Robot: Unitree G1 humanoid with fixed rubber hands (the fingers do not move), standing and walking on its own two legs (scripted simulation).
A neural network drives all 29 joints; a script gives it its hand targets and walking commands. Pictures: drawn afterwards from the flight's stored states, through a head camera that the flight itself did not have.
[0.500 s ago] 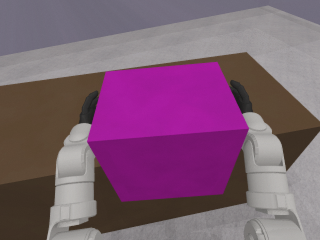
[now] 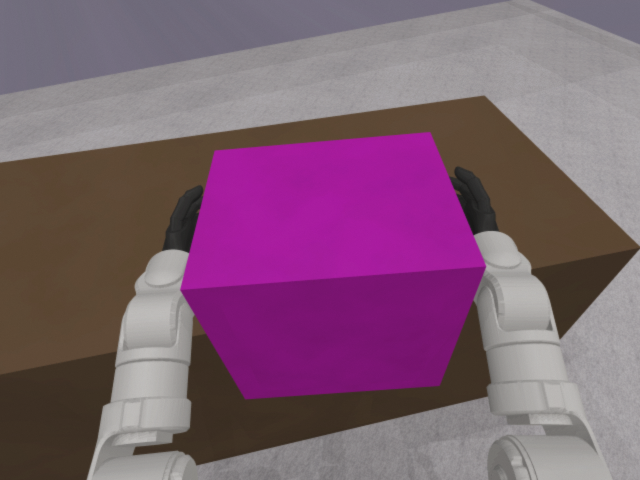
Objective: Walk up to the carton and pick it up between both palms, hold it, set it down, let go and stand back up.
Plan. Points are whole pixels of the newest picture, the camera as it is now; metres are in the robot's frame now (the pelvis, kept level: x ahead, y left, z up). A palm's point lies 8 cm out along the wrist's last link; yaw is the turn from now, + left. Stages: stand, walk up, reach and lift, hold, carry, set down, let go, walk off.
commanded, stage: hold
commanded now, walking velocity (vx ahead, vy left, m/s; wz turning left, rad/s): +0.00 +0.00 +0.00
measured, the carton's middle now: (332, 273) +0.36 +0.00 +0.09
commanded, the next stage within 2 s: set down in 0.06 s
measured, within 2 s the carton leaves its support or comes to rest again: neither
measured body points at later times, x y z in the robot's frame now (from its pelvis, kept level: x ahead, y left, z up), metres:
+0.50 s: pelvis +0.01 +0.00 +0.00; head +0.02 +0.00 +0.45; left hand +0.39 +0.20 +0.11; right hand +0.41 -0.15 +0.12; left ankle +0.02 +0.12 -0.75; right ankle +0.01 -0.10 -0.75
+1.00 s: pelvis +0.03 +0.01 +0.00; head +0.08 +0.00 +0.44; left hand +0.45 +0.19 +0.08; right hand +0.45 -0.16 +0.07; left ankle +0.02 +0.12 -0.75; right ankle +0.01 -0.10 -0.75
